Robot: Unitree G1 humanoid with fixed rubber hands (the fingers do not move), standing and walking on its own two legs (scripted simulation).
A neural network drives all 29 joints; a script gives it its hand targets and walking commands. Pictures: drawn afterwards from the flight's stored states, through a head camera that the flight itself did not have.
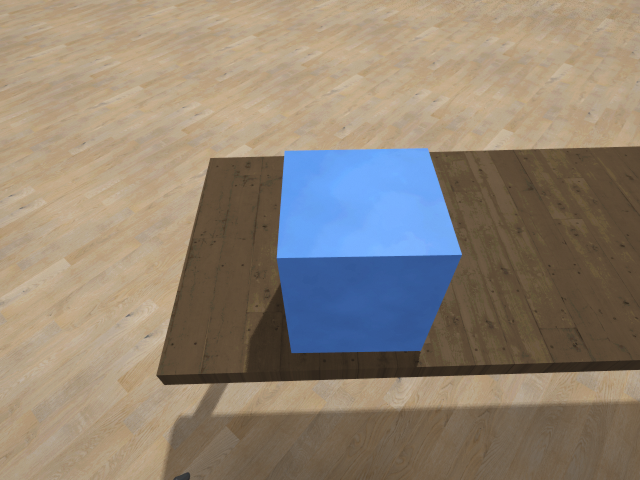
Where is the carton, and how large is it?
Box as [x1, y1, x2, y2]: [277, 148, 461, 352]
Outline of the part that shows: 427,148 285,151 277,247 277,262 291,352 420,350 461,255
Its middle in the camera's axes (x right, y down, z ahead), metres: +0.06 +0.02 +0.60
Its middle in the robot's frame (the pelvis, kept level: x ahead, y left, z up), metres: +0.43 -0.03 +0.00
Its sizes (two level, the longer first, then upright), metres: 0.210 0.200 0.250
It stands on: a table, 0.64 m high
